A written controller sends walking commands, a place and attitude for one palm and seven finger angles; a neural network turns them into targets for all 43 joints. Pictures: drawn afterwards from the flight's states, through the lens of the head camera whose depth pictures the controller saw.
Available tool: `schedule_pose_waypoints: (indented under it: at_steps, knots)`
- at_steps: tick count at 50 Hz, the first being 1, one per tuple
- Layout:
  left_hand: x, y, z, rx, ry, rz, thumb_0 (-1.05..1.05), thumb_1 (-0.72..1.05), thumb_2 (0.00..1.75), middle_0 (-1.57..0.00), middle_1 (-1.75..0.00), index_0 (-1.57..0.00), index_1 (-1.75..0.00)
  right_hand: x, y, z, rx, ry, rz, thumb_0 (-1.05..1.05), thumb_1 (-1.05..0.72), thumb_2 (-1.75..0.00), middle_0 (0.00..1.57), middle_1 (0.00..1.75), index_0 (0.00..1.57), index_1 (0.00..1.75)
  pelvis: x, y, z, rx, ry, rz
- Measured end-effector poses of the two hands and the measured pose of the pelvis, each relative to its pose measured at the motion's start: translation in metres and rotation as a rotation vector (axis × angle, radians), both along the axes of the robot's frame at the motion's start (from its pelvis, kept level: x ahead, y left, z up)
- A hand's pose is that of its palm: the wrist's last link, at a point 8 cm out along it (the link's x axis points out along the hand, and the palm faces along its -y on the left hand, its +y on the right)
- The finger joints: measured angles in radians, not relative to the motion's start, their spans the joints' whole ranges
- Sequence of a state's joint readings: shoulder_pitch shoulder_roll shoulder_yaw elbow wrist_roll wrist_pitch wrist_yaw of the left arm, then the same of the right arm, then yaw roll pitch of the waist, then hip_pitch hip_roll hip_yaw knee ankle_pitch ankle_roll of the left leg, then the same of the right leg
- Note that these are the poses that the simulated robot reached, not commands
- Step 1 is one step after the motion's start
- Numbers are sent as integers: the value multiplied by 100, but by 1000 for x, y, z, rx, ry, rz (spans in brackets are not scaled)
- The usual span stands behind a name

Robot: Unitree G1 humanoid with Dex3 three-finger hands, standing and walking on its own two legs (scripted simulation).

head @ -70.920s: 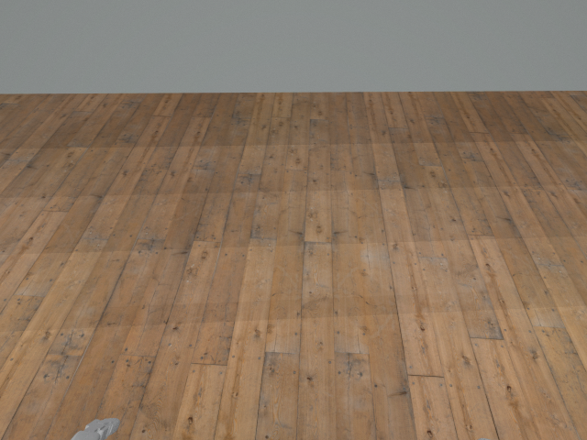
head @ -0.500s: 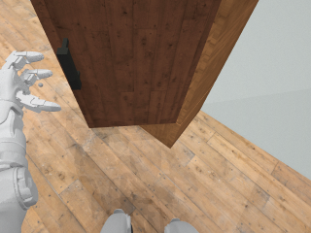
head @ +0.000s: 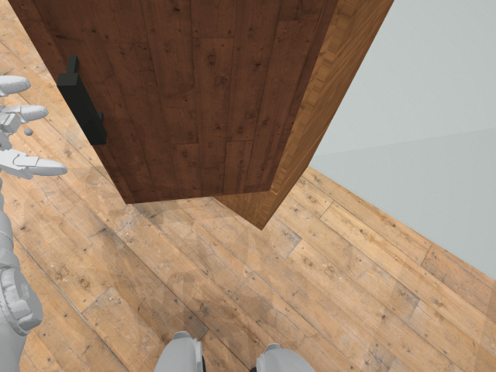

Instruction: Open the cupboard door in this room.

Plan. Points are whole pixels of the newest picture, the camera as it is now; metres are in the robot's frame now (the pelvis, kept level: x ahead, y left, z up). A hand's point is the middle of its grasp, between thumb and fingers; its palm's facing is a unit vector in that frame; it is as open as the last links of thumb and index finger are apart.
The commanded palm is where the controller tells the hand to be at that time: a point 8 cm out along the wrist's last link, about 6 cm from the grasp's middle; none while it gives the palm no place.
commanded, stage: move the hooked fingers beside the handle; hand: left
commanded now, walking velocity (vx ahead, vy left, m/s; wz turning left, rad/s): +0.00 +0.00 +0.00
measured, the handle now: (86, 102) +0.52 +0.24 +0.08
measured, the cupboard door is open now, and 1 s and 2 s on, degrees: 44 44 44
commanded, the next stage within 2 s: slide the fingers in behind the handle in 0.48 s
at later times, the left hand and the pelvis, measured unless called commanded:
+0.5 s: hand (33, 135) +0.45 +0.29 +0.08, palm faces +0.12 -0.99 +0.00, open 13.9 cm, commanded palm +0.43 +0.33 +0.08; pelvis -0.01 +0.01 +0.00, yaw +1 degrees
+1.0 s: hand (47, 134) +0.45 +0.27 +0.09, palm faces +0.14 -0.99 +0.01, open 13.9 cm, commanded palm +0.42 +0.31 +0.08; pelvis -0.01 +0.01 +0.00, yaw +0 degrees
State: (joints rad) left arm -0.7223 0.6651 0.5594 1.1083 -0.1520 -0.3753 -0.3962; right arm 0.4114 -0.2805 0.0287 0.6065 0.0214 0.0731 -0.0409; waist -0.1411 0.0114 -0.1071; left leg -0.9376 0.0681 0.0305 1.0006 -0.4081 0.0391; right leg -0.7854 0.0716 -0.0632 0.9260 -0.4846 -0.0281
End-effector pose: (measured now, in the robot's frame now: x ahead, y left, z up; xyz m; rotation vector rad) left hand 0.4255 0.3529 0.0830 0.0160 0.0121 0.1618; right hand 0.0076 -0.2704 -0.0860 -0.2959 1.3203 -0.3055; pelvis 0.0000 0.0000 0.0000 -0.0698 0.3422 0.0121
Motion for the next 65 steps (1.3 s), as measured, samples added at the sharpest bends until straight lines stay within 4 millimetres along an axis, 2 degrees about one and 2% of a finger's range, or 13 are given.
schedule_pose_waypoints:
  at_steps: [4,10,15,21,26,31,39,44,50,54,65]
  knots:
    - [-5,0,10,-2,-40,-22,-1,-50,30,-30,-120,-30,-120,13,3,-1,9,-19,14,1,-90,-90,20,30,20,30,2,2,2,-2,-11,6]
    - [-9,-6,-5,-40,61,-69,-1,-50,30,-30,-120,-30,-120,34,8,0,10,-66,54,1,-90,-90,20,30,20,30,1,6,2,-3,-19,22]
    - [-10,-10,-8,-28,1,-32,-1,-50,30,-30,-120,-30,-120,43,10,-2,6,-93,80,1,-90,-90,20,30,20,30,-4,8,-1,-4,-16,19]
    - [-6,-9,3,-20,-31,-21,-1,-50,30,-30,-120,-30,-120,38,13,-4,13,-87,72,1,-90,-90,20,30,20,30,-7,8,-1,-6,-24,22]
    - [-5,-8,-1,-22,41,-41,-1,-50,30,-30,-120,-30,-120,24,15,-4,17,-62,56,1,-90,-90,20,30,20,30,-8,8,0,-7,-25,23]
    - [-3,-7,-4,-22,20,-28,-1,-50,30,-30,-120,-30,-120,6,12,-5,7,-20,43,1,-90,-90,20,30,20,30,-11,8,-2,-7,-16,19]
    - [1,-20,-3,-30,-13,-61,-1,-50,30,-30,-120,-30,-120,-10,8,-4,1,23,9,1,-90,-90,20,30,20,30,-10,8,-2,-7,-13,13]
    - [-1,-27,-6,-42,9,-50,-1,-50,30,-30,-120,-30,-120,-5,9,-2,6,-5,4,1,-90,-90,20,30,20,30,-8,7,0,-4,-21,9]
    - [-6,-27,2,-26,-26,-24,-1,-50,30,-30,-120,-30,-120,7,11,-3,24,-46,17,1,-90,-90,20,30,20,30,-7,6,1,-2,-33,9]
    - [-9,-29,0,-28,-4,-38,-1,-50,30,-30,-120,-30,-120,16,13,-5,33,-63,33,1,-90,-90,20,30,20,30,-8,6,0,-2,-38,16]
    - [-3,-49,-7,-43,-12,-43,-1,-50,30,-30,-120,-30,-120,26,11,-10,33,-82,66,1,-90,-90,20,30,20,30,-12,4,-3,-1,-31,25]
